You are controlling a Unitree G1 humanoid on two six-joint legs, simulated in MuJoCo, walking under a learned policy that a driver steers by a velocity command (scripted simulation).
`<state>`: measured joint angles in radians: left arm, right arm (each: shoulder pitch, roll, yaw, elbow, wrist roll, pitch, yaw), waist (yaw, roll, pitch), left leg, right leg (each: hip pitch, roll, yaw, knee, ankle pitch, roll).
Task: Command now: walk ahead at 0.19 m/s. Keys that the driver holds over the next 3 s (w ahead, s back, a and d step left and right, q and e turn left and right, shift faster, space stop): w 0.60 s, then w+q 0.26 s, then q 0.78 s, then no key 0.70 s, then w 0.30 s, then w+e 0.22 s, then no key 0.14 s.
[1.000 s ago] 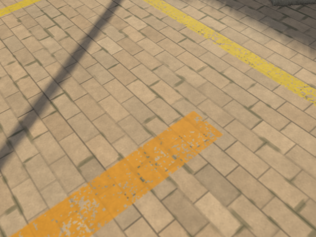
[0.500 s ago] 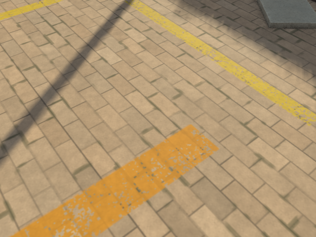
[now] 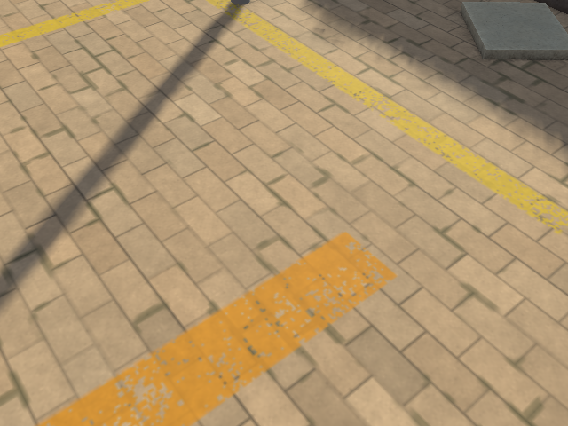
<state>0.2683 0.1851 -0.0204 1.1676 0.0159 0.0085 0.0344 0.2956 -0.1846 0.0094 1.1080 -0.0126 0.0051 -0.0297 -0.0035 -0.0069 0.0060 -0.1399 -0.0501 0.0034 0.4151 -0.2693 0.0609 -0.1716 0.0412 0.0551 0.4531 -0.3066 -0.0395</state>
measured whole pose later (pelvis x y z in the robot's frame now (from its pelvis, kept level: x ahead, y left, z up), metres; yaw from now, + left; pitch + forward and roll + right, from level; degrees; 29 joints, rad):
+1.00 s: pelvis +0.44 -0.02 +0.00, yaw +9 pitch +0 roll +0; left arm 0.07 0.22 0.04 0.87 0.04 -0.05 0.00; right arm 0.40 -0.20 -0.05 1.03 -0.01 -0.06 0.00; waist -0.05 -0.02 0.07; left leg -0.13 -0.14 -0.04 0.33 -0.19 0.13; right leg -0.64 -0.08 0.04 0.92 -0.18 0.02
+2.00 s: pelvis +0.54 -0.01 +0.00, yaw +38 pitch +0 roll -1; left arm 0.27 0.27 0.05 0.83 0.02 0.07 0.01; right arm 0.19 -0.21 -0.01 0.75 -0.02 0.01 -0.01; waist 0.02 -0.04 0.04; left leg -0.18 -0.06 -0.01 0.40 -0.21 0.07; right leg -0.33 -0.02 -0.01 0.76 -0.39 0.02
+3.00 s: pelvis +0.67 +0.10 -0.01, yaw +31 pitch +1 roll +0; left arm 0.07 0.20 0.03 0.92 0.03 -0.03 -0.04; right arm 0.46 -0.14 0.00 1.08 -0.02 -0.10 -0.03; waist -0.04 -0.04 0.06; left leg 0.11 -0.04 0.16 0.21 -0.35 0.05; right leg -0.61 -0.01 -0.08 0.70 -0.07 -0.06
